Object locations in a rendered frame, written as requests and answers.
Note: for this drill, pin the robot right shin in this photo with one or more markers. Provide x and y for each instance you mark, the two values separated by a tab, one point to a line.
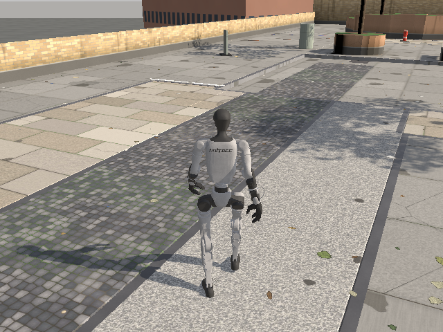
235	240

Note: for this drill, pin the robot left hand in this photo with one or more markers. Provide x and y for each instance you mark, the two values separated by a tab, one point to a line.
191	188

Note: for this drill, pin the robot right forearm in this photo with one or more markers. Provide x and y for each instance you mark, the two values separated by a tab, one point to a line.
252	187

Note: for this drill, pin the right robot upper arm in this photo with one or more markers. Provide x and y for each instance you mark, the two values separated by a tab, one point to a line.
243	146

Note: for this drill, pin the robot torso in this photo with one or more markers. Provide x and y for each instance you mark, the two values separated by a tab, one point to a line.
221	160

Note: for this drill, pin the left robot upper arm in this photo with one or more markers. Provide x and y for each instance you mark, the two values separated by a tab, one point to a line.
199	146

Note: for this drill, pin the robot right hand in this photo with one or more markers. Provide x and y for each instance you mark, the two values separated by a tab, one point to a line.
258	213

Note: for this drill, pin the robot left forearm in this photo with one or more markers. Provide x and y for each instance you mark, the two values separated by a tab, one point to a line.
192	178

